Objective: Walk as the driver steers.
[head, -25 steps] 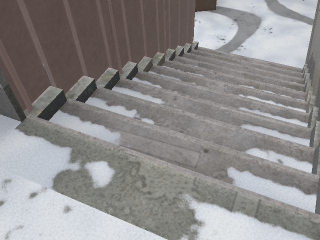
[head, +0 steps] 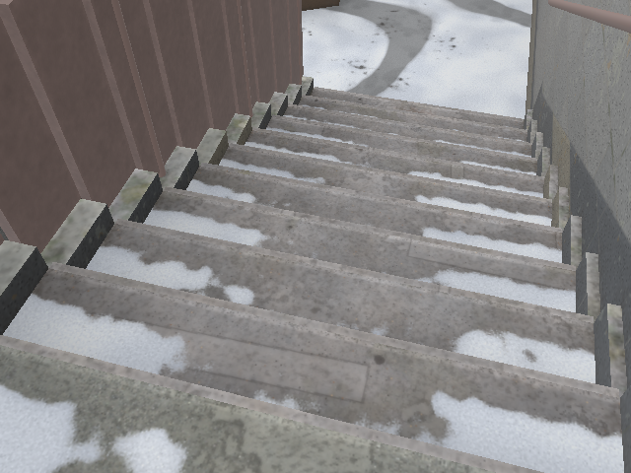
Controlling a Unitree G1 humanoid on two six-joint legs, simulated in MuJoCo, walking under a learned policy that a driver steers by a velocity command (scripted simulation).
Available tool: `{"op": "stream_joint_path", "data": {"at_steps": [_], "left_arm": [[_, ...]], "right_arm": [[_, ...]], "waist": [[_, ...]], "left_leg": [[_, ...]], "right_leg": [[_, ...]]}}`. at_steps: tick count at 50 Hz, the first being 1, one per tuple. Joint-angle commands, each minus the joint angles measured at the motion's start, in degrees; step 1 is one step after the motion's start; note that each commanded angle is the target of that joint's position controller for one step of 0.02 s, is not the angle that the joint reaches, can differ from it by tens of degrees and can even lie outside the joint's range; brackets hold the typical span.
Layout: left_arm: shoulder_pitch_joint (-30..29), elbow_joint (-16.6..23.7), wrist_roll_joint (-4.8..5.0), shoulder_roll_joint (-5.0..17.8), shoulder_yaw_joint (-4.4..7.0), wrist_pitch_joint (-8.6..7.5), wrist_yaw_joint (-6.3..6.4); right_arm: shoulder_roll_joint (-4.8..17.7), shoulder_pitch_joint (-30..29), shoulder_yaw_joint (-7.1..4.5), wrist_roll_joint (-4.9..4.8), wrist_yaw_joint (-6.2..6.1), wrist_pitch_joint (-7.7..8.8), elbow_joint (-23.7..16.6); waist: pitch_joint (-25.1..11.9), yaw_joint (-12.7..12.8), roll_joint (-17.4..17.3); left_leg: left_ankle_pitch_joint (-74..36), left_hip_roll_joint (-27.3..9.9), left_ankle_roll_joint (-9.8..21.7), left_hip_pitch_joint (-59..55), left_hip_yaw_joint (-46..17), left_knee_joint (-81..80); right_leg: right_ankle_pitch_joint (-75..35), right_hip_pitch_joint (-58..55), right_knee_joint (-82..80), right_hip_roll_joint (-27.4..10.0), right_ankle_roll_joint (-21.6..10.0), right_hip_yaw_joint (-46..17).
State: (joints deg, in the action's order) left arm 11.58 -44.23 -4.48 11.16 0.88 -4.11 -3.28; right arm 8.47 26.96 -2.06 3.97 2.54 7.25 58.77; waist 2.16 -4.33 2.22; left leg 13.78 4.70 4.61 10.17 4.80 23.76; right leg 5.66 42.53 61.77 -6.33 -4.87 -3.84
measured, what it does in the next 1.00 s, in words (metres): walks ahead: right foot, then left foot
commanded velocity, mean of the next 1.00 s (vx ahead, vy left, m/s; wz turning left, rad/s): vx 0.50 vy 0.00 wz -0.15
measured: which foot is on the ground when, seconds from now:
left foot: down 0.00-0.28, up 0.30-0.70, down 0.72-1.00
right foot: up 0.00-0.24, down 0.26-0.74, up 0.76-1.00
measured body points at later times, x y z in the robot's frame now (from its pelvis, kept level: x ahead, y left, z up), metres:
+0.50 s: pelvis +0.28 -0.06 +0.01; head +0.29 -0.06 +0.46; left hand +0.28 +0.22 -0.13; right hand +0.37 -0.32 -0.13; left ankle +0.30 +0.07 -0.67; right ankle +0.30 -0.15 -0.74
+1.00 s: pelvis +0.51 -0.01 +0.00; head +0.52 -0.01 +0.45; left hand +0.68 +0.19 -0.13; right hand +0.41 -0.21 -0.15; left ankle +0.48 +0.09 -0.74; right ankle +0.59 -0.18 -0.67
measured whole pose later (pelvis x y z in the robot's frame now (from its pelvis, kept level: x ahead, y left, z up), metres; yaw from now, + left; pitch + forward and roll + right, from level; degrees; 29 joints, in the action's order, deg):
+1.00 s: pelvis +0.51 -0.01 +0.00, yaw -12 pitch +0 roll +4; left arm 12.1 -50.4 -5.1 12.2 2.1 -4.1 -5.1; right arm 8.6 25.7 0.9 6.2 -2.2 7.3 60.3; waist -0.7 -3.8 4.0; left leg 15.8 2.4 2.5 5.3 12.0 20.6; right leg -4.1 40.0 57.9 -6.0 -5.4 -4.3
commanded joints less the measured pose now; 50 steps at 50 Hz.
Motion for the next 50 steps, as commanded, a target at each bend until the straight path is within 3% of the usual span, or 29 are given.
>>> {"op": "stream_joint_path", "data": {"at_steps": [1,3,6,10,12,13,14,15,16,17,18,20,24,28,29,30,33,35,36,37,38,39,40,41,43,45,48,49,50], "left_arm": [[1.87,3.96,1.32,0.19,-1.46,1.06,-1.05],[-0.2,4.58,1.27,1.35,-1.25,2.24,-1.98],[-5.61,7.03,0.93,3.65,-0.17,2.24,-1.3],[-10.26,8.78,0.89,4.42,0.9,1.73,-0.41],[-7.2,7.95,1.78,6.41,2.28,1.01,-0.38],[6.1,1.2,3.42,8.01,3.51,0.06,0.91],[14.68,-0.71,2.11,12.35,4.55,-0.78,2.16],[20.58,-2.59,3.41,16.33,6.05,-0.42,2.41],[18.59,-3.74,4.77,13.59,5.39,0.23,2.39],[12.92,-3.17,4.55,11.15,4.72,0.36,2.53],[9.99,-3.33,3.92,9.04,4.16,0.25,2.66],[8.75,-4.83,3.88,6.26,3.15,-0.15,3.17],[10.56,-6.98,4.05,8.71,3.28,-1.44,3.3],[10.92,-7.93,4.71,8.7,2.54,-1.38,2.88],[10.59,-7.66,-1.67,4.83,1.44,-3.3,0.2],[10.76,-7.94,-0.63,7.39,2.46,-3.59,-0.36],[10.69,-7.69,0.41,10.83,2.99,-2.72,-1.23],[12.38,-9.0,0.92,10.33,2.73,-1.59,-0.47],[12.68,-9.78,0.33,10.52,2.91,-1.66,-0.16],[13.97,-8.35,0.18,5.23,1.55,-2.13,0.01],[17.7,-7.21,-0.33,-1.69,-0.23,-3.18,-0.6],[7.83,-6.79,0.84,4.61,1.88,-3.2,-0.09],[8.6,-7.69,1.18,4.87,2.01,-2.57,0.88],[8.96,-8.83,0.74,5.29,2.22,-2.47,1.67],[7.1,-7.65,-0.8,0.28,1.0,-1.77,1.24],[5.37,-6.81,0.14,-0.18,1.35,-0.99,-0.32],[5.28,-5.27,-0.42,-0.64,0.59,-0.07,-3.16],[2.79,-3.5,-1.07,-0.3,0.22,-0.03,-2.63],[0.85,-2.94,-1.0,-0.44,0.16,0.25,-1.99]], "right_arm": [[7.46,-8.02,-1.0,0.13,1.02,1.96,-4.53],[9.04,-2.57,-1.3,0.09,2.15,1.57,-1.53],[9.12,4.04,-1.26,0.41,2.18,1.49,2.66],[11.06,2.4,-1.56,-0.29,1.11,-0.02,3.65],[13.1,-1.36,-2.23,-0.56,0.63,-0.52,2.43],[14.37,-5.36,-2.88,-3.34,-2.5,-2.71,1.25],[8.84,-0.45,-1.39,-4.46,-3.35,-3.05,0.28],[4.91,3.5,-0.06,-4.64,-3.57,-2.94,0.54],[8.38,-0.75,-1.2,-3.4,-3.65,-2.69,-0.17],[10.22,-5.98,-1.62,-3.41,-3.42,-2.24,-2.29],[10.08,-8.69,-1.57,-3.7,-3.31,-1.89,-2.91],[8.45,-8.7,-1.22,-2.23,-3.03,-3.12,-3.45],[7.82,-12.71,-0.99,-1.75,-2.6,-5.28,-5.59],[7.77,-22.28,-0.2,-1.86,-1.37,-5.04,-9.4],[6.14,-18.43,1.6,1.96,-0.13,-3.32,-8.12],[6.31,-19.11,1.52,2.39,0.07,-2.87,-7.62],[10.19,-24.82,0.48,0.28,-0.52,-1.87,-9.15],[10.51,-24.65,0.46,-0.91,-1.12,-0.95,-9.12],[13.18,-17.28,-0.66,-1.83,-1.62,-0.19,-7.24],[17.36,-5.93,-1.62,-1.23,-2.26,0.69,-5.62],[17.59,6.67,-1.28,0.33,-2.06,0.46,-3.18],[15.29,6.29,-1.7,2.21,-1.46,1.16,-1.21],[13.07,-0.79,-1.33,1.02,-0.92,1.02,-2.52],[8.37,-6.09,0.04,0.02,-1.4,0.38,-4.65],[2.77,-8.56,1.93,-0.11,-3.02,-0.02,-5.7],[2.64,-6.3,2.07,0.95,-4.17,-0.14,-3.94],[1.87,-2.52,2.77,2.81,-4.75,0.49,-1.32],[-0.27,-1.47,3.95,3.17,-5.3,1.45,-0.48],[0.5,2.62,4.19,2.49,-5.25,1.92,1.33]], "waist": [[1.3,3.5,-3.44],[2.84,1.91,-4.87],[4.05,-0.1,-5.44],[3.46,0.33,-6.52],[-0.59,4.2,-6.6],[-4.43,7.84,-12.02],[-11.59,9.1,-2.69],[-19.91,11.31,12.03],[-17.08,9.83,9.84],[-10.19,8.73,6.66],[-6.86,7.97,3.53],[-3.04,5.51,2.28],[-0.11,3.24,2.23],[1.86,4.42,2.52],[2.98,3.67,-1.76],[3.06,3.59,-0.37],[1.46,4.8,-0.85],[1.05,3.94,-0.98],[-1.69,1.02,-2.53],[-12.43,-1.36,-11.15],[-19.58,-3.84,-20.79],[-3.49,-5.93,-10.81],[-0.74,-1.98,-6.91],[-0.83,0.12,-4.27],[0.18,2.54,-3.54],[0.35,2.5,-3.77],[0.24,2.88,-3.72],[0.4,2.61,-1.09],[0.64,1.02,-2.56]], "left_leg": [[-16.62,-13.06,11.03,13.17,-7.34,-14.7],[-21.98,-13.94,11.32,8.15,-7.36,-13.84],[-26.42,-17.86,11.07,-7.65,-9.78,-12.04],[-31.83,-20.38,8.24,-20.41,-10.25,-10.19],[-47.46,-18.23,5.83,-16.68,-7.05,-3.97],[-41.09,-12.42,1.42,-14.95,-1.5,8.52],[-26.56,-8.45,-1.03,3.13,0.83,26.58],[9.28,-0.41,-2.58,18.92,1.09,46.09],[15.55,-2.49,-1.33,25.97,-6.25,52.03],[11.15,-5.52,-0.7,28.24,-6.72,51.82],[7.18,-7.31,-0.48,27.59,-6.8,48.48],[5.15,-9.05,-1.35,22.45,-6.74,42.57],[-0.06,-9.68,-2.64,21.34,-5.86,32.64],[-11.05,-8.88,-3.02,16.94,-3.02,18.67],[-7.11,-11.84,-0.84,15.5,-9.76,13.75],[-5.83,-9.72,-0.82,13.61,-7.19,12.07],[-8.75,-6.8,-0.85,4.57,-2.79,10.62],[-7.45,-5.91,-0.91,0.13,-2.72,5.33],[-10.08,-7.26,0.87,-7.61,-4.5,5.28],[-21.29,-17.49,9.5,-22.83,-13.68,5.49],[-15.8,-29.92,21.81,-37.65,-38.58,-3.87],[-4.33,-28.09,16.64,-26.75,-37.29,-8.27],[1.59,-27.0,12.93,-18.74,-28.75,-9.84],[5.01,-25.09,11.75,-13.32,-24.16,-11.61],[-4.19,-22.35,9.91,-7.27,-16.38,-13.39],[-9.06,-19.57,8.41,-4.66,-8.0,-14.4],[-18.08,-18.58,8.46,1.08,-0.7,-10.37],[-15.07,-18.58,7.16,-3.93,-0.91,-8.87],[-17.19,-19.14,8.09,-6.1,-1.05,-7.66]], "right_leg": [[-10.71,-13.09,-14.29,-0.91,2.85,2.52],[-13.54,-11.77,-17.86,0.9,3.41,3.78],[-10.24,-4.48,-26.0,1.78,1.54,2.87],[-3.29,-3.99,-34.16,3.47,-1.26,3.02],[-6.3,-17.91,-35.96,6.17,-3.31,5.94],[-0.04,-28.07,-34.06,8.25,-2.89,9.12],[-4.73,-48.66,-32.39,-2.68,-7.06,-4.91],[5.58,-61.5,-40.08,-13.73,-13.21,-26.19],[9.77,-58.98,-43.53,-12.12,-11.29,-27.86],[8.47,-52.22,-44.43,-10.4,-9.88,-21.22],[4.1,-47.02,-45.91,-8.8,-9.03,-17.03],[3.03,-37.52,-49.21,-6.99,-7.56,-12.48],[-0.98,-30.79,-51.85,-7.0,-9.57,-8.77],[-0.28,-26.39,-53.34,-4.51,-8.23,-4.87],[4.19,-24.39,-54.23,-8.65,-10.21,-6.74],[5.63,-24.45,-54.15,-7.84,-11.71,-7.46],[10.54,-21.48,-50.9,-4.85,-10.45,-6.57],[5.69,-25.45,-46.06,-4.42,-9.02,-8.01],[1.12,-24.71,-37.46,-1.95,-6.93,-6.9],[7.37,-19.26,-17.32,6.16,-2.05,-1.06],[31.22,-0.88,0.74,13.17,1.05,0.05],[27.07,9.17,10.15,10.17,-1.29,-6.07],[20.13,7.23,12.46,7.04,-2.6,-5.89],[14.85,4.16,12.57,3.88,-2.81,-4.47],[7.58,0.45,9.54,1.36,-2.92,-5.41],[3.97,-1.25,4.54,-0.1,-1.69,-3.76],[-7.31,-2.68,1.88,-1.5,-0.56,-1.14],[-18.33,2.4,-9.16,-3.86,-0.36,-5.41],[-23.13,4.02,-12.78,-3.62,0.35,-4.33]]}}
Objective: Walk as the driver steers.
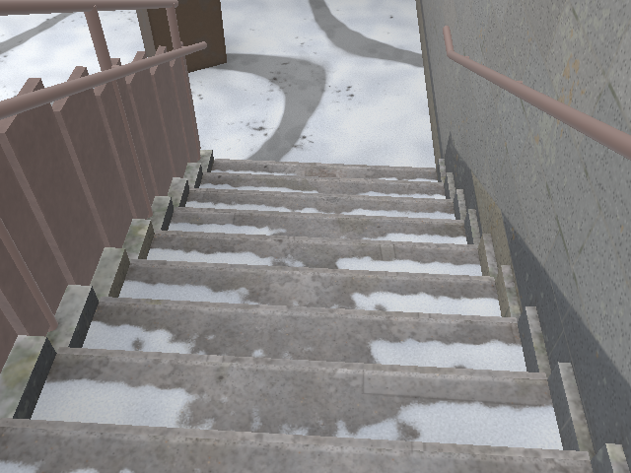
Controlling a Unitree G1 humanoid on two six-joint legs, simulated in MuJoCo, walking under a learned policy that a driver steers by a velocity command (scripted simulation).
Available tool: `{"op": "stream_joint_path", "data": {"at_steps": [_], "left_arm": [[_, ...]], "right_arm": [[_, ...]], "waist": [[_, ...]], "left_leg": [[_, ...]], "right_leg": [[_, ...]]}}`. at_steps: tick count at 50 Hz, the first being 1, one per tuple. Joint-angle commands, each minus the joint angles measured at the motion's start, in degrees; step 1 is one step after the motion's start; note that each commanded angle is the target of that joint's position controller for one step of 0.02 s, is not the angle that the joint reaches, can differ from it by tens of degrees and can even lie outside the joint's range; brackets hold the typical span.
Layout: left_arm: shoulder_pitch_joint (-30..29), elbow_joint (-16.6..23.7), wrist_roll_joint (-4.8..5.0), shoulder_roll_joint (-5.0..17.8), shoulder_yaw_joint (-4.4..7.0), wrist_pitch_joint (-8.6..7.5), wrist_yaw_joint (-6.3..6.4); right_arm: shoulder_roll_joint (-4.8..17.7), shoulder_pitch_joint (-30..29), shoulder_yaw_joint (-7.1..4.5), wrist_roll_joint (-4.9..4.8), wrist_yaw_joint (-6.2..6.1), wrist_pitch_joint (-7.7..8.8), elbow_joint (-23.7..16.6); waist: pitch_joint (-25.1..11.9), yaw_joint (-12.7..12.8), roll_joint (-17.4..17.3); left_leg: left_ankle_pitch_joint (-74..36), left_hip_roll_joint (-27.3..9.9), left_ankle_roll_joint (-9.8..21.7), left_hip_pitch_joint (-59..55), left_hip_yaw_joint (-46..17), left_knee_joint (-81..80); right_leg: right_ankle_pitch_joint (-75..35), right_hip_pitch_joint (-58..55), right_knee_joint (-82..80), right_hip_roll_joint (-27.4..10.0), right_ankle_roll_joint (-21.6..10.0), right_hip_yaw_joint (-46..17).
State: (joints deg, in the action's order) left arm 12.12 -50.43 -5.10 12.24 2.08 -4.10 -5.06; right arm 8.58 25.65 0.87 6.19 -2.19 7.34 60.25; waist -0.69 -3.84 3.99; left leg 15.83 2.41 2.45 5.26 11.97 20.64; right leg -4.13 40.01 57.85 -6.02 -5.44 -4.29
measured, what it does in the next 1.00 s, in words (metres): goes down, turning right: right foot 0.16 m lower, then left foot 0.16 m lower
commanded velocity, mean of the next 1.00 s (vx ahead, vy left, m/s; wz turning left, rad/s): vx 0.44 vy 0.00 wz -0.58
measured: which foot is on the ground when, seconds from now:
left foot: down 0.00-0.32, up 0.34-0.72, down 0.74-1.00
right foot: up 0.00-0.28, down 0.30-0.76, up 0.78-1.00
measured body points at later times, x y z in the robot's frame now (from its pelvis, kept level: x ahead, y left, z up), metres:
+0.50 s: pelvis +0.28 -0.08 -0.17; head +0.29 -0.08 +0.28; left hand +0.31 +0.17 -0.32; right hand +0.31 -0.34 -0.30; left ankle +0.33 +0.08 -0.80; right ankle +0.25 -0.15 -0.89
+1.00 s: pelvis +0.52 -0.07 -0.33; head +0.53 -0.08 +0.12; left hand +0.75 +0.04 -0.44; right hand +0.41 -0.31 -0.45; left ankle +0.56 +0.00 -1.05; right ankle +0.54 -0.23 -0.92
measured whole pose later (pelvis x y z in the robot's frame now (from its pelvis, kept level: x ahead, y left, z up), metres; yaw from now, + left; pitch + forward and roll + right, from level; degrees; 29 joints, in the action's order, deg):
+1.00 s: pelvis +0.52 -0.07 -0.33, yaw -34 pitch +2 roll +2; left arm 14.7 -40.4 -4.7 13.0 -1.5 -2.0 -5.8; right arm 13.7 20.4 -0.9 5.0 -1.4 7.5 48.5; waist -1.1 -1.8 2.5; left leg 17.3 0.7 4.0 16.8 11.6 31.9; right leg 3.6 54.6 80.7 -5.3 2.2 0.5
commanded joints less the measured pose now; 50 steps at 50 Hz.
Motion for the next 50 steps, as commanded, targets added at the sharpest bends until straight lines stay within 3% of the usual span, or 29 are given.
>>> {"op": "stream_joint_path", "data": {"at_steps": [1,5,11,14,15,16,17,18,19,20,21,22,23,24,27,30,32,34,36,37,38,39,40,42,43,45,46,48,50], "left_arm": [[-0.43,3.33,-0.02,-0.71,-0.98,0.2,0.73],[-2.48,5.25,-0.45,1.96,-0.51,2.2,0.66],[-13.13,5.71,-0.97,0.77,-1.67,1.81,0.51],[-2.6,-0.52,-0.2,4.07,0.07,0.1,1.54],[9.53,-4.77,1.07,7.81,2.11,-0.82,2.18],[21.53,-7.99,-0.16,13.7,4.68,-0.19,2.16],[33.25,-11.0,-0.04,18.72,5.41,-0.18,1.75],[37.55,-13.1,0.39,16.73,5.89,-0.23,1.45],[34.46,-12.35,0.98,14.43,5.87,-1.16,2.27],[25.22,-9.31,0.62,6.93,3.11,-0.86,2.36],[18.73,-7.42,-1.24,3.81,1.47,-0.71,2.16],[12.09,-5.33,-1.3,-0.75,-1.01,-1.79,1.95],[5.89,-2.65,-0.19,-0.74,-1.58,-2.31,2.21],[7.09,-2.8,1.26,1.83,-1.34,-2.48,2.28],[7.96,-0.97,-0.21,3.07,-2.0,-4.12,3.39],[15.82,-3.35,0.72,1.97,-2.8,-4.85,5.46],[17.21,-3.17,-0.85,5.68,-2.91,-3.54,4.57],[19.94,-2.76,-0.58,3.59,-3.67,-3.03,3.68],[16.27,-1.56,-0.27,6.88,-3.22,-1.28,2.94],[15.74,-0.62,0.46,8.48,-2.93,-0.81,1.92],[18.09,0.52,0.38,3.65,-4.22,-1.48,0.02],[33.53,-0.61,2.65,-3.82,-5.44,-1.9,-0.38],[27.28,4.75,3.59,2.63,-4.72,-1.38,-0.67],[13.1,10.23,2.5,1.67,-5.13,0.15,2.46],[14.66,9.15,2.15,0.5,-5.09,0.64,2.68],[14.66,11.02,1.06,-2.2,-5.48,1.48,1.04],[15.55,10.13,-1.06,-2.39,-5.41,1.86,0.0],[9.96,10.87,-0.03,1.14,-3.87,1.86,-1.39],[6.65,12.08,0.74,1.39,-3.49,2.82,-1.9]], "right_arm": [[0.64,3.75,1.5,-0.31,-0.54,2.25,-0.26],[2.63,5.67,2.76,-0.09,1.56,1.73,0.37],[5.46,12.12,1.39,-1.65,-0.02,-1.06,3.77],[9.29,9.56,-0.4,-0.77,0.63,-2.96,3.1],[11.07,8.46,-0.65,0.86,2.33,-3.67,2.66],[6.6,15.38,0.73,3.32,4.73,-4.1,5.28],[-0.1,22.05,2.49,1.43,7.18,-3.4,3.83],[6.45,5.54,0.75,-2.59,7.57,-1.23,-3.54],[7.97,-10.76,0.46,-4.59,6.25,1.0,-9.64],[8.81,-14.15,0.08,-3.74,4.92,1.47,-11.85],[9.77,-12.39,-0.84,-3.15,3.37,1.67,-11.81],[7.32,-7.94,-0.31,-1.77,2.26,0.92,-10.23],[4.71,-7.04,0.06,-1.29,2.24,-0.2,-7.86],[4.13,-6.83,0.13,-1.0,2.39,-1.68,-8.78],[3.05,-2.12,1.43,0.25,3.83,-2.27,-10.75],[5.82,-16.15,2.29,-0.88,3.85,-2.98,-14.87],[7.29,-17.9,1.56,-1.74,4.24,-4.04,-18.3],[7.74,-17.88,1.11,-1.24,3.97,-4.33,-20.23],[11.08,-12.23,-0.21,-2.57,3.83,-3.43,-18.42],[15.89,-2.57,-2.98,-4.44,3.47,-2.06,-15.2],[20.86,9.83,-5.15,-4.32,3.13,-1.16,-12.93],[22.65,8.56,-5.38,-3.07,5.06,-1.4,-15.46],[21.89,8.09,-6.16,0.15,6.07,-2.77,-16.49],[13.76,-0.56,-3.77,0.55,5.63,-2.6,-17.08],[8.83,-7.07,-2.31,0.13,5.29,-1.88,-18.63],[6.16,-9.76,-2.13,-1.75,2.75,0.12,-17.82],[5.91,-11.61,-1.94,-2.08,1.23,1.31,-18.22],[9.82,-13.33,-2.46,-0.86,-0.53,2.5,-18.29],[14.92,-12.34,-3.42,-1.65,-0.07,2.1,-17.52]], "waist": [[2.01,0.13,-3.56],[7.87,1.35,-5.08],[10.65,-4.2,-3.56],[7.44,0.02,0.15],[2.5,5.47,2.28],[-6.2,8.58,7.07],[-27.28,7.67,10.55],[-22.15,15.88,6.08],[-9.71,18.86,3.28],[-5.78,14.12,-6.44],[0.51,8.56,-6.51],[3.59,2.37,-8.85],[8.74,1.46,-6.57],[7.16,0.81,-1.57],[1.47,-0.36,-3.79],[2.48,7.77,-6.9],[3.08,6.71,-3.37],[5.71,6.74,-1.79],[5.69,4.24,-3.05],[2.32,0.29,-5.74],[-10.26,-2.92,-11.78],[-26.14,3.52,-24.24],[-21.81,-2.22,-15.09],[-6.73,1.02,-1.07],[-1.1,6.14,0.06],[3.5,9.68,-6.72],[2.26,8.66,-5.35],[0.39,5.37,-3.08],[0.65,4.91,-6.37]], "left_leg": [[-14.88,-12.95,8.72,2.88,-4.39,-0.95],[-7.08,-16.37,8.5,11.82,-6.73,4.94],[-1.77,-19.35,6.35,0.71,-8.74,14.18],[-8.94,-16.06,4.04,1.21,-4.39,29.73],[-13.47,-13.75,2.31,6.96,-0.57,41.6],[3.19,-11.07,-2.48,22.9,-1.29,60.32],[30.52,-4.64,-6.95,32.39,-5.1,83.75],[30.85,-1.53,-8.06,50.47,-9.47,92.38],[31.71,-4.31,-6.26,63.57,-11.29,91.9],[24.22,-8.75,-3.56,60.91,-15.7,79.96],[19.01,-10.48,-2.37,54.7,-16.66,73.18],[2.27,-13.46,-0.52,43.18,-21.25,54.58],[-5.06,-14.28,-0.65,32.67,-19.07,43.8],[-3.5,-11.42,-1.59,29.12,-16.1,42.78],[-23.53,-7.53,-1.71,18.2,-12.38,39.96],[-46.06,-9.54,-3.47,24.23,-16.84,13.11],[-38.21,-6.8,-4.25,12.68,-13.47,12.36],[-30.74,-6.13,-3.61,10.78,-15.27,6.34],[-30.94,-5.92,-1.04,6.43,-15.6,-2.83],[-35.29,-6.81,2.2,-5.25,-12.66,-5.15],[-62.02,-16.24,12.03,-29.01,-17.9,9.49],[-97.14,-30.69,27.54,-46.99,-28.91,23.05],[-83.93,-34.55,29.2,-44.53,-40.69,17.89],[-39.75,-31.9,19.01,-16.74,-33.94,9.93],[-44.72,-26.66,16.33,3.35,-23.15,6.15],[-44.94,-20.66,15.18,20.09,-16.34,1.28],[-39.4,-16.96,13.64,21.74,-12.13,1.01],[-32.81,-14.67,12.33,23.7,-7.45,-0.32],[-28.93,-16.4,11.0,24.52,-7.51,-1.49]], "right_leg": [[-22.34,0.47,-18.68,-2.65,1.17,-1.9],[-21.1,-7.04,-21.71,-1.65,0.61,1.59],[-9.15,-6.65,-34.02,-1.85,1.37,4.63],[-8.24,-21.91,-42.53,1.57,1.2,10.05],[-15.74,-39.09,-43.79,4.61,-0.32,13.95],[-34.21,-63.15,-32.0,-0.55,-6.23,6.73],[-62.22,-88.4,-14.1,-9.89,-18.45,-6.51],[-51.15,-90.65,-21.77,-12.96,-21.8,-19.72],[-27.79,-81.57,-26.35,-12.9,-20.02,-17.87],[-4.53,-67.45,-29.29,-11.82,-16.44,-18.54],[-3.86,-49.09,-30.31,-10.87,-16.79,-17.61],[-5.48,-30.67,-33.11,-9.75,-14.39,-14.61],[-4.16,-12.42,-38.68,-8.45,-15.53,-10.35],[1.61,-7.33,-38.38,-5.95,-16.97,-11.63],[6.57,5.24,-26.97,3.17,-13.56,-7.41],[27.51,-4.04,-14.67,5.12,-7.81,-10.06],[35.81,3.5,-13.2,4.99,-8.57,-14.11],[36.95,-0.41,-8.5,4.36,-8.75,-20.51],[33.84,-7.23,1.49,4.4,-7.56,-24.18],[25.92,-6.62,13.53,7.62,-3.65,-19.19],[23.86,4.18,34.31,11.52,3.01,-11.84],[56.21,22.63,68.5,16.99,7.88,-1.32],[53.33,37.52,75.22,14.42,10.14,-1.76],[33.98,40.04,66.2,4.83,9.55,-4.51],[26.15,24.48,53.89,1.08,8.31,-4.08],[21.54,15.08,50.1,-0.26,7.04,-0.24],[14.25,11.94,39.54,-0.09,6.56,1.02],[-0.36,5.54,19.35,-0.55,7.54,2.89],[1.14,-1.78,10.22,-0.36,7.88,5.03]]}}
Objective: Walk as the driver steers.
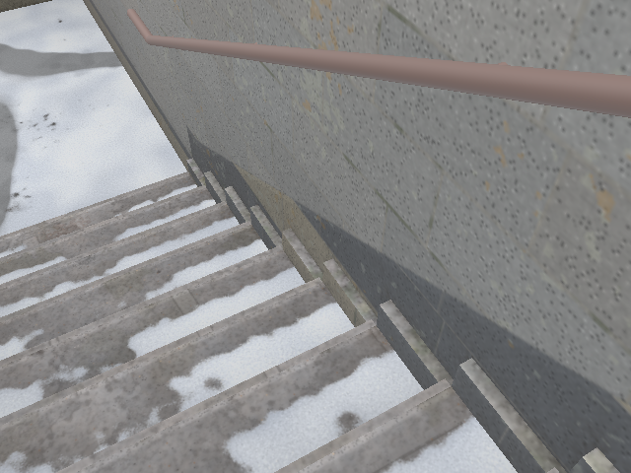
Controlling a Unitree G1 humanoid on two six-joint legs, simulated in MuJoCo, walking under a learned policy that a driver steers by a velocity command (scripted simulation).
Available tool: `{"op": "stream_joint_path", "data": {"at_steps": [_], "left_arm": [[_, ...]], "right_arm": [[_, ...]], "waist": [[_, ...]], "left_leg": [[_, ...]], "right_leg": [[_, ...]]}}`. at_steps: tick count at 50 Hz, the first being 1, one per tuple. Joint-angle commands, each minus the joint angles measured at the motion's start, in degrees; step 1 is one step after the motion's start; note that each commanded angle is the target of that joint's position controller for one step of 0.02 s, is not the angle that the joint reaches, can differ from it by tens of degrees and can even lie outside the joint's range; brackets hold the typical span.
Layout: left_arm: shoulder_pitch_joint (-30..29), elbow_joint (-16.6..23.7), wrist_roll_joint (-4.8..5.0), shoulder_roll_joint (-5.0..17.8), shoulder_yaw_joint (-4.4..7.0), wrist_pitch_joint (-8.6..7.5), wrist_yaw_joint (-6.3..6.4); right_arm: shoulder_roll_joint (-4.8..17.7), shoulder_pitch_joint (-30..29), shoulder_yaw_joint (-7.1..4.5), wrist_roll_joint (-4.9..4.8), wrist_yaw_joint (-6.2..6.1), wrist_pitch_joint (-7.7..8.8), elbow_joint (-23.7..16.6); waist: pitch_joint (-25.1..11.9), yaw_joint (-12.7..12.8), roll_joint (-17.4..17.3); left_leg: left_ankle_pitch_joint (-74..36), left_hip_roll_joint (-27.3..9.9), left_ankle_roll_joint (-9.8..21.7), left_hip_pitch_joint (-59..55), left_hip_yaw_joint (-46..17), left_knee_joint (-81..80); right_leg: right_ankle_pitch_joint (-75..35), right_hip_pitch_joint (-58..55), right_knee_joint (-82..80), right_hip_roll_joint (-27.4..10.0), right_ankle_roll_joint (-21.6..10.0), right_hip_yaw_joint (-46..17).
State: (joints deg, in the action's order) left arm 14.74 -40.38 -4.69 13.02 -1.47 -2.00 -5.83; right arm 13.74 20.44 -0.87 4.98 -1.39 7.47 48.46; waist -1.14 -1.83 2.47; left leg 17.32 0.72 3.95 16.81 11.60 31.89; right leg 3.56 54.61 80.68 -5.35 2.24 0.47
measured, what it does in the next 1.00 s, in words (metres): steps to the left, turning left: right foot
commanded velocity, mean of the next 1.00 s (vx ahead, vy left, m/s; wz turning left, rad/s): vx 0.05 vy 0.00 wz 0.27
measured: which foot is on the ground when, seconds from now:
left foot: down 0.00-1.00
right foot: up 0.00-0.14, down 0.16-0.54, up 0.56-1.00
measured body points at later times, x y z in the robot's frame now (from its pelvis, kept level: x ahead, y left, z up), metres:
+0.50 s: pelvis +0.05 +0.03 +0.00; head +0.08 +0.03 +0.45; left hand +0.15 +0.33 -0.09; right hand +0.21 -0.22 -0.11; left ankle +0.03 +0.13 -0.70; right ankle +0.09 -0.13 -0.73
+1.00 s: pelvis +0.05 +0.09 +0.00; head +0.06 +0.13 +0.45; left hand +0.09 +0.38 -0.12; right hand +0.19 -0.13 -0.11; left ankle +0.04 +0.13 -0.73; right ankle +0.13 -0.07 -0.58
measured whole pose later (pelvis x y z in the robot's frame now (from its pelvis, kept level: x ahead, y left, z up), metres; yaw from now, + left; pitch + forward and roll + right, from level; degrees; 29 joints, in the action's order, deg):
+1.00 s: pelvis +0.05 +0.09 +0.00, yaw +22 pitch +5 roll -4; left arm 12.3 -39.9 -5.3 15.7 0.1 -2.4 2.7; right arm 14.8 22.9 0.3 2.2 4.4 5.2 41.8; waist -3.3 -2.5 -0.2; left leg 17.8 8.9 7.8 23.6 -9.0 38.0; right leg 17.8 47.1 84.4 -0.7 8.1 -3.3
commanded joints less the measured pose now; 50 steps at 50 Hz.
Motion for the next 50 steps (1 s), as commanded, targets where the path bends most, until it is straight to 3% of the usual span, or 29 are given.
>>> {"op": "stream_joint_path", "data": {"at_steps": [1,3,5,6,8,9,10,11,12,13,14,16,18,20,23,25,26,27,28,29,30,31,32,33,34,36,39,46,50], "left_arm": [[4.18,2.42,0.35,2.77,1.03,1.1,-1.26],[1.9,4.38,-0.25,4.58,2.02,0.99,-0.42],[-2.0,5.78,-0.31,2.81,1.59,0.43,1.09],[-3.24,6.04,0.16,3.43,2.09,0.09,1.76],[-4.14,4.71,2.86,4.95,2.89,-0.86,1.88],[-1.42,4.99,4.12,7.21,3.73,-1.71,2.09],[5.83,3.25,3.66,2.09,1.42,-0.07,5.16],[6.86,0.69,5.27,0.79,1.05,1.16,7.46],[3.83,0.66,3.25,9.62,3.47,-0.53,2.2],[-4.99,2.43,4.04,10.04,3.91,-1.06,0.3],[-9.13,4.41,3.56,12.16,5.01,-1.04,-0.44],[-4.89,4.72,2.94,15.4,7.59,-1.84,1.5],[1.33,4.45,3.24,13.46,8.35,-2.9,4.42],[7.55,2.28,2.62,12.09,8.98,-4.27,7.32],[-1.47,3.67,1.95,11.57,9.97,-5.39,9.21],[-7.18,4.63,1.15,12.88,10.48,-4.89,9.24],[-10.11,5.23,0.8,13.08,10.58,-4.81,8.98],[-10.49,5.64,0.01,9.18,9.38,-4.92,8.35],[-11.35,10.07,0.42,3.06,7.88,-4.91,7.81],[-8.84,11.13,4.15,-0.11,6.56,-5.97,8.12],[-10.79,10.79,5.95,4.99,7.65,-5.87,8.75],[-10.12,9.51,5.21,12.85,9.6,-5.73,9.51],[-5.6,6.48,3.18,13.86,9.73,-5.24,10.0],[-2.7,5.03,1.51,12.6,9.01,-4.6,9.78],[-0.36,3.84,0.76,10.57,8.09,-4.06,9.29],[-0.01,4.49,1.62,7.88,6.44,-3.12,7.61],[-0.82,5.32,1.81,8.83,5.34,-2.42,7.43],[-6.02,6.35,0.79,7.83,3.07,-1.54,9.46],[-5.59,4.17,-1.88,6.42,2.02,-1.15,7.9]], "right_arm": [[10.7,-4.86,-2.05,-0.47,-0.55,1.63,-5.05],[13.0,-6.52,-3.25,-1.24,-0.08,0.8,-6.11],[9.92,-6.04,-2.68,-3.29,0.7,-0.57,-5.76],[8.27,-6.47,-2.38,-5.05,1.4,-1.27,-6.07],[8.28,-6.48,-1.93,-6.17,4.1,-2.06,-5.19],[6.45,-4.41,-1.73,-6.86,5.08,-1.31,-4.18],[-2.33,5.95,1.8,-5.85,2.81,-4.19,-3.53],[-2.39,0.95,1.57,-4.91,2.42,-6.33,-2.41],[2.1,-4.21,-0.39,-6.54,4.28,-3.29,-6.49],[3.51,-5.59,-0.52,-6.37,4.45,-2.18,-5.29],[5.15,-4.5,-0.66,-5.79,3.85,-1.71,-4.35],[8.33,-6.11,-1.55,-3.05,0.76,-1.01,-7.08],[6.95,-7.73,-1.78,-3.02,-1.35,-1.08,-8.12],[4.25,-11.8,-1.2,-2.58,-1.83,-2.26,-9.27],[1.97,-7.14,-0.55,-2.25,-0.9,-4.07,-7.2],[1.85,0.46,-1.88,-2.22,0.45,-4.08,-4.08],[3.78,3.84,-3.27,-2.75,1.1,-3.74,-3.33],[7.94,9.14,-5.21,-2.81,1.1,-3.09,-2.26],[19.37,13.95,-7.61,-1.36,0.06,-0.72,-4.14],[22.46,16.47,-8.14,0.2,0.75,1.58,-5.59],[17.17,10.42,-6.93,1.05,3.35,1.58,-6.64],[14.21,3.39,-5.9,-1.94,5.44,0.72,-8.49],[12.93,-1.3,-5.44,-4.46,6.32,-0.73,-8.93],[12.71,-6.41,-4.91,-4.48,6.5,-1.88,-11.25],[12.43,-6.42,-4.63,-3.21,5.92,-2.45,-11.26],[11.21,-3.04,-3.74,-1.15,4.52,-2.4,-10.49],[10.61,1.5,-2.71,-1.68,3.7,-1.1,-9.84],[10.2,6.55,-1.53,-2.79,5.26,-1.97,-9.79],[8.82,8.66,-0.51,-3.01,6.0,-1.76,-7.07]], "waist": [[1.14,3.28,-5.11],[-0.17,2.11,-3.26],[-2.07,0.04,-3.85],[-2.07,-0.48,-5.93],[-2.73,0.75,-4.86],[-8.76,1.92,-3.96],[-23.05,0.89,1.01],[-20.09,3.98,1.89],[-8.1,2.13,5.37],[-6.28,-0.41,-1.72],[-3.96,-0.86,-1.34],[-3.03,1.76,1.89],[-6.21,5.09,5.63],[-3.27,8.27,8.91],[-3.09,3.8,3.7],[-3.49,-0.78,4.92],[-3.13,-3.44,3.79],[-4.74,-5.66,-2.21],[-7.29,-5.25,-14.92],[-4.01,-6.03,-9.15],[-1.46,-5.45,-7.9],[-1.35,-1.48,-11.78],[-4.03,2.87,-9.92],[-3.47,5.4,-7.67],[-3.05,6.31,-6.32],[-4.53,5.09,-5.64],[-3.2,3.33,-8.39],[-3.08,-0.9,-8.67],[1.01,-2.26,-9.8]], "left_leg": [[-31.12,-17.39,10.59,9.94,-10.19,-12.88],[-31.93,-20.47,11.97,0.96,-13.07,-10.49],[-26.81,-19.7,11.16,-5.74,-14.79,-9.01],[-21.35,-18.7,10.08,-7.6,-14.89,-7.98],[-21.03,-15.03,6.37,-2.52,-13.37,-5.2],[-18.96,-10.99,1.31,1.27,-10.19,0.08],[-0.89,-8.35,-2.45,5.96,-6.44,11.47],[17.43,-4.37,-3.61,9.62,-11.29,12.15],[13.09,-6.86,-9.14,13.32,-10.61,9.54],[4.78,-7.84,-10.7,6.9,-10.01,6.02],[1.86,-6.05,-11.39,2.23,-8.34,6.18],[2.26,-2.71,-8.81,6.9,-7.49,8.81],[2.93,-2.72,-5.62,13.55,-8.14,13.43],[18.79,-3.53,-5.77,21.23,-11.17,25.28],[9.71,-3.76,-6.45,10.68,-8.45,17.42],[-3.38,1.01,-5.85,-4.36,-3.65,11.57],[-8.73,1.87,-5.81,-12.02,-3.99,6.04],[-15.36,0.61,-4.41,-21.12,-9.38,-1.08],[-53.66,-15.37,7.06,-31.69,-33.38,-5.29],[-61.22,-23.13,12.14,-29.79,-45.77,-8.36],[-53.56,-23.51,10.7,-25.83,-42.44,-8.96],[-47.14,-21.53,9.17,-20.1,-36.81,-7.01],[-38.87,-17.84,6.19,-12.3,-31.75,-7.18],[-31.66,-15.04,3.62,-2.66,-30.06,-8.27],[-28.83,-12.69,1.4,2.86,-28.93,-8.52],[-30.77,-10.39,1.53,2.97,-26.86,-7.66],[-24.73,-8.89,3.25,0.48,-29.12,-6.61],[-16.07,-10.24,8.8,-11.98,-42.71,-3.18],[19.71,-6.78,12.71,-7.36,-49.35,-7.91]], "right_leg": [[-3.54,-15.61,-13.57,-0.49,0.17,-0.97],[1.59,-12.32,-21.22,-0.46,-0.18,-1.87],[8.42,-14.18,-31.25,0.32,-0.28,-0.58],[14.16,-17.08,-37.81,2.04,-0.32,1.22],[1.06,-34.29,-51.49,3.84,-3.24,3.72],[-18.0,-47.93,-50.94,-0.69,-8.45,-1.05],[-40.51,-66.88,-48.59,-16.52,-11.08,-16.62],[-48.96,-63.15,-48.75,-17.88,-15.69,-19.5],[-22.65,-53.16,-49.26,-12.71,-14.32,-15.3],[-11.18,-42.98,-49.81,-10.39,-10.56,-10.75],[-4.42,-35.16,-52.17,-9.39,-9.58,-7.96],[4.17,-36.48,-56.08,-10.92,-13.24,-8.51],[5.7,-45.56,-57.45,-17.54,-19.49,-15.82],[-3.86,-48.25,-60.28,-23.84,-23.16,-20.89],[-0.19,-38.98,-59.76,-18.1,-13.11,-6.54],[6.76,-28.3,-57.43,-13.64,-8.44,1.75],[12.9,-23.34,-53.53,-12.69,-6.44,5.02],[23.88,-18.03,-43.73,-9.68,-4.15,8.19],[41.5,-5.58,-19.4,-1.01,0.69,10.05],[41.0,3.26,-15.51,7.92,0.56,-7.71],[35.24,6.11,-11.79,7.91,1.25,-12.89],[30.59,6.46,-3.28,5.68,1.21,-9.12],[25.75,2.04,0.57,3.1,1.27,-6.36],[20.08,-2.89,1.56,2.02,1.87,-6.29],[14.44,-5.65,3.09,2.4,2.21,-5.97],[8.54,-6.71,4.25,3.45,3.56,-4.38],[7.64,-2.69,5.81,3.59,4.52,-3.64],[14.95,8.81,6.45,3.81,6.64,-6.07],[15.06,9.32,1.83,3.02,5.07,-5.43]]}}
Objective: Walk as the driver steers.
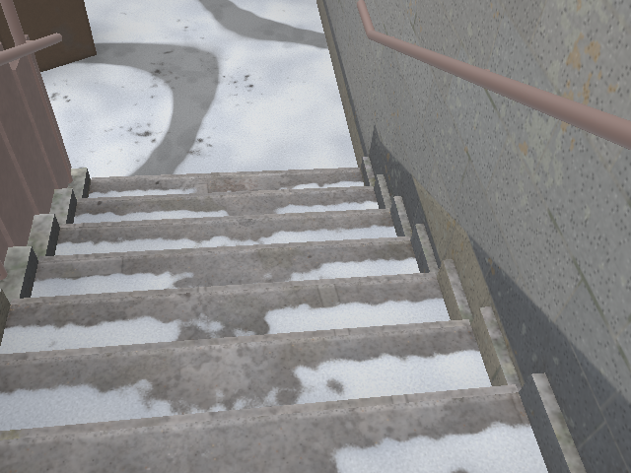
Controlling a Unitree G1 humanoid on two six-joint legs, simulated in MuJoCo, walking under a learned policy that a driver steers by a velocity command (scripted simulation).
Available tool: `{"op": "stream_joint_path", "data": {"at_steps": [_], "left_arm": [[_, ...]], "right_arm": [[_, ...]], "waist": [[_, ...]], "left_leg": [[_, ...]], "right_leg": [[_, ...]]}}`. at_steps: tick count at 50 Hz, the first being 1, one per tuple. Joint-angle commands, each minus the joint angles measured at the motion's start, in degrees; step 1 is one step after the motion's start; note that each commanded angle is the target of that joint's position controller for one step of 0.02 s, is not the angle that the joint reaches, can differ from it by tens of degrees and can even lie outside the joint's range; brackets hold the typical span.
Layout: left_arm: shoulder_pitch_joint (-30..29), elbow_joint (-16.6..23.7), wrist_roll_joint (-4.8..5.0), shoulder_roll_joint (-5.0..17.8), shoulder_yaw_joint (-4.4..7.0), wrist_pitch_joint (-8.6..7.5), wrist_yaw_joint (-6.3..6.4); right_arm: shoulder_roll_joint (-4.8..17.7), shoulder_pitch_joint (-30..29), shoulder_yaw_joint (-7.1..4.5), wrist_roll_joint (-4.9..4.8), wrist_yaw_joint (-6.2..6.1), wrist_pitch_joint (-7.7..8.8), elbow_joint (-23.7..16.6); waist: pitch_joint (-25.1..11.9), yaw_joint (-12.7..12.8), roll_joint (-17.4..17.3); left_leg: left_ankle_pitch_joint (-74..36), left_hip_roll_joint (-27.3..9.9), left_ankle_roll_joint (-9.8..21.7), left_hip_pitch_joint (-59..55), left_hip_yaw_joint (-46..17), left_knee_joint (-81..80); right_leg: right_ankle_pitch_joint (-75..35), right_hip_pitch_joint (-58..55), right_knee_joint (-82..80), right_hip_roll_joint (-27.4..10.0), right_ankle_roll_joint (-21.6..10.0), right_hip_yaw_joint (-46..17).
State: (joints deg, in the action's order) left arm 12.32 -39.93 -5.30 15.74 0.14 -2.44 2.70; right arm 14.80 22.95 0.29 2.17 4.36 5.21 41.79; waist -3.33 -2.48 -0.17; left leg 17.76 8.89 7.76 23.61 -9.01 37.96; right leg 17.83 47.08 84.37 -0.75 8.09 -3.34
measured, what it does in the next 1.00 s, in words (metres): goes down: right foot 0.16 m lower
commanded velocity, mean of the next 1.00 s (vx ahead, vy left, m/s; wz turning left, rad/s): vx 0.42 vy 0.00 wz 0.23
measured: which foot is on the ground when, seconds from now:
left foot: down 0.00-0.50, up 0.52-1.00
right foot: up 0.00-0.46, down 0.48-1.00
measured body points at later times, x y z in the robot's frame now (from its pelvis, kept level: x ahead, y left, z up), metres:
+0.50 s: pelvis +0.18 -0.10 -0.13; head +0.18 -0.09 +0.32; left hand +0.38 +0.11 -0.22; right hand +0.09 -0.33 -0.27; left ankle +0.01 +0.04 -0.70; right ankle +0.28 -0.20 -0.87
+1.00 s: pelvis +0.41 -0.11 -0.21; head +0.41 -0.11 +0.24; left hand +0.19 +0.00 -0.34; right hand +0.67 -0.23 -0.29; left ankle +0.59 +0.08 -0.88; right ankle +0.28 -0.20 -0.88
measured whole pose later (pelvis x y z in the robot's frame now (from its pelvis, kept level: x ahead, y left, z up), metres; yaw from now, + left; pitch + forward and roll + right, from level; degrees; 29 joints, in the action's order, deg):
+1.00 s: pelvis +0.41 -0.11 -0.21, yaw +9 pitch +2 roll -1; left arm 40.8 -63.9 -4.4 4.8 -4.1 -7.0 0.3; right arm 10.9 0.0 3.1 5.4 6.1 3.8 45.6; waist -2.6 9.0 -0.3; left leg -27.2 -5.0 3.4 42.9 -1.6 39.7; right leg 40.3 11.2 49.3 5.2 -5.1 2.8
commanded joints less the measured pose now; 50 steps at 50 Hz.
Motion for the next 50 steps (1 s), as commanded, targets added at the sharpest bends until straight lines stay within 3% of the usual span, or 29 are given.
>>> {"op": "stream_joint_path", "data": {"at_steps": [1,4,5,12,13,15,16,17,19,22,23,24,25,26,27,28,29,30,31,32,34,35,37,39,42,43,46,48,50], "left_arm": [[-3.82,3.59,-1.26,3.15,0.07,-0.66,-1.06],[-7.62,4.28,-0.78,1.48,-1.08,-0.16,-2.18],[-3.51,2.55,-2.01,0.94,-1.6,0.04,-3.05],[-7.89,3.03,-2.15,-0.63,-2.97,-0.3,-5.62],[-13.05,3.23,-3.08,-1.47,-3.72,-0.83,-6.23],[-19.34,2.75,-2.61,-1.85,-3.47,-1.4,-6.85],[-18.78,2.03,-2.23,-1.86,-3.57,-1.62,-7.58],[-18.41,1.77,-1.7,-2.27,-3.97,-1.47,-8.01],[-16.27,2.72,-0.23,-0.5,-3.94,-0.83,-8.75],[-6.79,-0.44,0.83,-0.35,-4.17,-1.18,-7.91],[-1.17,-2.83,1.66,1.94,-3.19,-1.39,-7.61],[16.57,-8.98,2.42,7.08,-0.5,-2.16,-7.59],[31.18,-13.63,1.78,9.77,1.52,-2.89,-8.45],[26.14,-10.68,0.42,11.58,2.09,-2.5,-10.29],[19.21,-8.25,0.28,11.53,2.36,-1.55,-10.34],[14.65,-7.88,0.26,6.49,1.98,-1.28,-8.81],[13.1,-8.25,0.92,2.1,0.94,-1.69,-8.41],[9.4,-7.44,0.76,-1.84,-0.39,-2.3,-8.27],[5.27,-7.89,0.46,-6.0,-1.71,-4.49,-6.84],[4.66,-9.65,0.98,-4.22,-1.17,-5.88,-5.79],[8.36,-10.14,1.31,-0.98,-0.3,-7.23,-4.07],[8.79,-11.67,1.13,0.1,-0.42,-7.09,-4.35],[8.18,-11.34,0.7,1.9,-0.04,-7.08,-4.42],[18.94,-15.92,1.45,-1.11,-1.06,-7.29,-2.26],[39.61,-25.37,-0.34,-6.8,-2.29,-5.9,-0.28],[36.39,-23.21,0.79,-8.97,-3.14,-5.55,-0.25],[26.45,-20.85,0.14,-5.56,-3.4,-4.76,-3.56],[26.02,-20.85,1.0,-3.47,-3.14,-5.41,-2.8],[32.63,-23.18,1.63,-3.7,-2.79,-5.28,-1.02]], "right_arm": [[7.56,5.78,-1.46,-0.07,0.25,0.82,0.21],[7.15,5.05,-0.83,0.13,-0.08,1.96,2.01],[6.71,5.27,-0.44,1.67,-0.77,2.23,3.34],[3.7,8.66,0.69,1.81,-1.18,2.71,7.7],[-1.28,16.08,1.7,1.92,-3.58,2.78,10.04],[-1.17,22.1,1.63,0.16,-5.29,2.34,13.06],[0.0,18.8,1.54,-0.95,-4.99,1.94,11.73],[1.97,12.42,1.32,0.02,-3.43,1.42,10.84],[7.07,6.68,0.42,2.83,-0.24,0.27,10.0],[8.3,6.21,0.44,1.43,-0.45,0.25,10.82],[9.12,5.91,0.27,2.33,0.21,-0.03,11.65],[10.27,3.06,0.25,2.79,1.53,-0.08,12.17],[1.33,14.98,1.39,2.72,3.09,0.88,17.24],[-3.36,25.3,1.89,1.08,3.11,0.56,17.43],[-1.34,14.22,2.19,0.93,2.34,-0.18,10.04],[0.39,6.13,1.74,1.67,0.57,-0.64,8.12],[0.83,1.83,1.66,1.74,-0.97,-0.69,7.47],[1.81,3.71,1.78,1.97,-1.78,-0.79,7.87],[-0.34,1.28,2.33,2.81,-2.2,-0.99,6.79],[-1.63,0.38,2.88,3.72,-1.56,-1.52,6.41],[0.73,-4.22,1.96,4.73,-0.21,-1.11,7.27],[-0.98,-7.38,2.11,4.65,0.46,-1.17,6.7],[-1.14,-5.1,1.82,4.85,1.9,-0.66,7.04],[0.83,-12.47,1.54,4.7,0.96,-0.34,5.07],[-2.7,-22.15,2.49,3.39,-0.59,-0.73,2.58],[-1.86,-23.82,2.63,3.34,-0.36,-0.45,3.01],[-1.31,-25.37,2.37,3.63,1.8,-0.73,1.34],[1.55,-28.0,1.47,3.26,2.22,-0.58,-0.54],[1.49,-32.02,1.3,2.74,1.63,-0.97,-1.38]], "waist": [[3.71,-1.67,-6.83],[3.98,-2.34,-6.29],[2.92,-1.14,-7.94],[4.85,-3.99,-6.08],[6.3,-10.17,-5.47],[7.41,-14.06,-6.26],[6.96,-12.86,-3.23],[8.02,-9.93,-2.74],[9.52,-5.3,-5.79],[11.45,-0.46,0.01],[10.11,1.54,0.72],[7.58,9.3,1.51],[-5.81,8.65,9.43],[-14.56,1.72,11.13],[-9.21,5.37,8.9],[1.96,6.65,3.53],[6.94,5.4,-0.82],[7.57,1.74,-0.74],[11.64,-1.74,-0.47],[11.98,-1.81,3.37],[8.26,2.61,2.51],[6.23,1.58,5.78],[3.98,-1.5,2.87],[4.16,4.46,1.22],[8.51,11.21,4.11],[8.57,11.11,1.08],[10.61,6.34,3.81],[9.89,7.24,1.81],[10.87,11.96,2.82]], "left_leg": [[20.93,-14.48,9.67,-13.1,-29.73,-14.16],[19.64,-12.47,10.27,-10.98,-30.23,-13.6],[13.77,-11.3,9.59,-7.98,-28.61,-10.89],[4.1,-10.85,11.27,-8.98,-30.94,-1.69],[13.09,-10.55,10.71,-24.97,-33.2,5.39],[12.22,-9.85,10.97,-33.13,-33.16,10.88],[13.29,-7.68,10.38,-20.9,-29.65,10.82],[18.13,-5.16,9.03,0.49,-24.67,8.99],[27.32,-4.37,8.54,27.83,-24.66,5.83],[24.98,-3.0,5.86,26.49,-23.56,15.93],[20.33,-2.3,4.69,24.26,-22.96,24.04],[10.57,-3.05,1.55,23.94,-21.96,38.48],[15.82,2.17,-3.4,30.73,-11.7,62.09],[25.36,1.58,-4.08,40.94,-4.09,82.64],[22.65,-0.14,-5.09,52.62,0.98,84.03],[12.23,-5.95,-6.44,56.96,0.58,82.3],[4.14,-8.5,-5.71,55.19,0.64,77.37],[-3.02,-12.73,-5.24,47.41,-1.23,69.34],[-16.11,-17.46,-3.76,42.12,-2.64,49.85],[-16.07,-17.19,-3.05,39.2,1.31,45.54],[-28.49,-15.44,-3.32,29.65,5.72,26.32],[-29.62,-14.95,-3.11,22.05,7.09,27.61],[-34.01,-12.92,-3.0,15.06,7.26,30.41],[-39.83,-14.61,-3.89,38.41,1.76,17.52],[-36.06,-16.01,-5.37,63.41,-0.02,10.4],[-45.81,-16.46,-4.83,54.54,2.5,1.07],[-50.1,-12.95,-3.79,17.77,8.48,8.94],[-46.85,-12.8,-3.49,13.77,9.18,4.4],[-41.69,-14.0,-5.39,20.41,8.74,-4.53]], "right_leg": [[0.77,16.05,-4.07,-1.75,-1.2,-1.25],[-1.02,10.81,-14.3,-1.98,-2.25,-0.27],[-4.8,6.25,-8.31,-2.37,-3.4,0.33],[-1.66,3.63,-18.66,-1.21,-5.35,0.52],[-19.17,19.46,-28.71,-4.27,-4.13,-7.16],[-23.4,29.18,-37.68,-3.45,-5.07,-4.7],[-33.12,16.88,-46.34,-3.44,-6.25,-2.93],[-45.09,-4.62,-53.22,-3.35,-7.85,-0.23],[-41.85,-32.12,-45.47,-2.56,-6.38,2.52],[-31.31,-47.77,-56.98,0.53,-5.39,4.86],[-30.17,-53.62,-59.91,0.46,-6.48,4.27],[-29.58,-61.52,-61.81,-3.46,-10.75,1.84],[-41.52,-81.95,-47.28,-11.48,-21.43,-3.82],[-56.56,-86.36,-41.37,-20.56,-30.0,-11.84],[-22.84,-77.48,-53.95,-24.96,-31.91,-27.84],[11.31,-62.81,-62.82,-24.87,-28.3,-31.81],[15.03,-51.12,-65.97,-21.91,-26.81,-29.28],[10.19,-38.87,-67.63,-22.49,-28.29,-28.47],[6.76,-27.4,-69.31,-17.77,-25.37,-22.44],[9.93,-22.34,-69.6,-13.31,-24.29,-18.69],[4.79,-18.02,-70.59,-9.33,-24.61,-12.26],[1.53,-13.56,-70.5,-8.05,-23.36,-10.19],[-9.11,-10.8,-64.36,-6.69,-21.27,-6.29],[-7.9,-37.42,-56.53,-9.32,-21.87,-11.69],[-4.79,-60.55,-51.94,-13.28,-22.06,-22.35],[-4.66,-52.33,-51.22,-10.59,-21.83,-18.27],[-3.61,-15.89,-55.12,-7.18,-21.4,-12.25],[-4.35,-18.71,-49.98,-5.49,-19.42,-9.94],[-6.22,-33.47,-44.78,-6.66,-18.76,-11.79]]}}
